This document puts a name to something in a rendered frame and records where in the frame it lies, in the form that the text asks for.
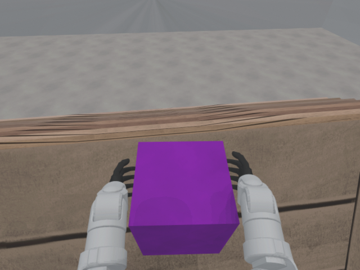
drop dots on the robot left hand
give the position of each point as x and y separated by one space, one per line
119 171

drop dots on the robot right hand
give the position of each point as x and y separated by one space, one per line
243 166

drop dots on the robot right forearm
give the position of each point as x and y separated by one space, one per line
264 245

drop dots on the carton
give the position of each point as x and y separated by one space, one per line
182 199

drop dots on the robot left forearm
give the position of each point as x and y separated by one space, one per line
105 243

